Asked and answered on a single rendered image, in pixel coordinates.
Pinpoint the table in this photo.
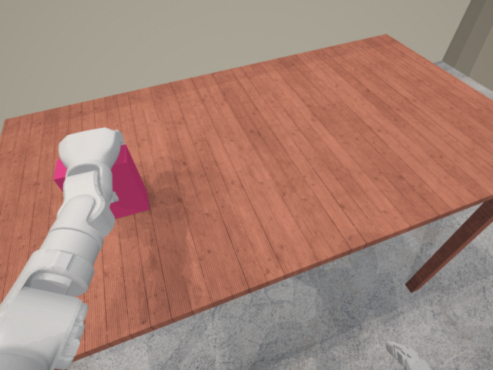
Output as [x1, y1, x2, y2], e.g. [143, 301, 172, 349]
[0, 34, 493, 370]

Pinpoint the robot right hand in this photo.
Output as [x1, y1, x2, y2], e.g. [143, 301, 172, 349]
[386, 341, 431, 370]

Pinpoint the left robot upper arm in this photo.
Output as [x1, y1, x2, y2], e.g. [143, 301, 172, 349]
[0, 287, 89, 370]

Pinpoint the robot left hand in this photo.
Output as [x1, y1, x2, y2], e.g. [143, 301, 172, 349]
[59, 127, 125, 203]

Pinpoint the robot left forearm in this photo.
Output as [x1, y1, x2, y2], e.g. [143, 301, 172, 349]
[0, 160, 115, 324]

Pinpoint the sponge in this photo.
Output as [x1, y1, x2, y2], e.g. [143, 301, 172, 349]
[53, 144, 149, 219]

